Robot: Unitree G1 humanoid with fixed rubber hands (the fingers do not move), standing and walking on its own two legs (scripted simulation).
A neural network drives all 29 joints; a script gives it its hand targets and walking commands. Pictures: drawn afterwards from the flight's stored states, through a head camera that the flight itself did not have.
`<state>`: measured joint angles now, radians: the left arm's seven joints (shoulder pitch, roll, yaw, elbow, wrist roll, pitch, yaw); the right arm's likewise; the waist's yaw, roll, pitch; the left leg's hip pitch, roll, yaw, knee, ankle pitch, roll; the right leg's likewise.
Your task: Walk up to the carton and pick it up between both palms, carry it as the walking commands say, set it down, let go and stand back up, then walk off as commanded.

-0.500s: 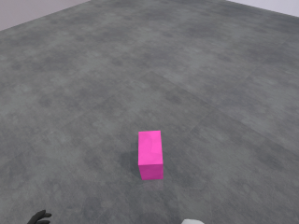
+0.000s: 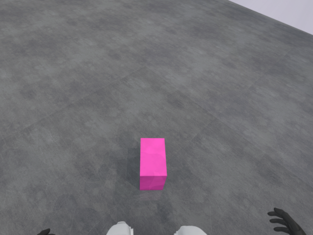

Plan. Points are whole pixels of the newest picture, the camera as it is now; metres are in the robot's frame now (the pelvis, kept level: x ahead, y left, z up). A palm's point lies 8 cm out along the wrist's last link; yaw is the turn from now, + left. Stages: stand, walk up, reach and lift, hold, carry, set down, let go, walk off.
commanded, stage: walk up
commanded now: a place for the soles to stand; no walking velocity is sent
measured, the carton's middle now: (151, 164) +0.57 -0.01 -0.63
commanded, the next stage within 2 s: none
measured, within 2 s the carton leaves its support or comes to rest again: neither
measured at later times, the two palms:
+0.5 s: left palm out of the picture +0.13 +0.29 -0.07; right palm out of the picture +0.08 -0.36 -0.08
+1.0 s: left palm out of the picture +0.14 +0.29 -0.08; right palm (300, 233) +0.13 -0.36 -0.07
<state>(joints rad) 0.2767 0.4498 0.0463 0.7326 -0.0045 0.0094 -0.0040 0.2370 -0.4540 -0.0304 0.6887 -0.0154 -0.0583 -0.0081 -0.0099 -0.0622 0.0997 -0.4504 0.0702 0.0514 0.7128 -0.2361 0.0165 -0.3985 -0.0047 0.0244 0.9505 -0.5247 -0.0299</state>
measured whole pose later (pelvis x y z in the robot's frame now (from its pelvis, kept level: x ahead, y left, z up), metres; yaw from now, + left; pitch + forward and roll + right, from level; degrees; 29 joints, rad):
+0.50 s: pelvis +0.01 -0.03 +0.01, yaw -2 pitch -2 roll +0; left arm 0.19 0.44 0.04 0.84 0.01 -0.01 -0.02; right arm 0.23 -0.45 -0.01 0.87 -0.02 -0.05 0.00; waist -0.02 0.00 0.04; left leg -0.39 0.08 0.04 0.61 -0.19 -0.03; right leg -0.25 0.00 0.01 0.68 -0.41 -0.01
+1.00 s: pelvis +0.02 -0.03 +0.01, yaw -2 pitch -1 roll +0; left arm 0.12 0.44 0.04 0.92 0.01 0.01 -0.02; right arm 0.12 -0.45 0.00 0.92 -0.02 -0.04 -0.01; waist 0.01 -0.01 0.05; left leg -0.34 0.08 0.05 0.56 -0.20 -0.04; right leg -0.19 0.00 0.01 0.58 -0.38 0.00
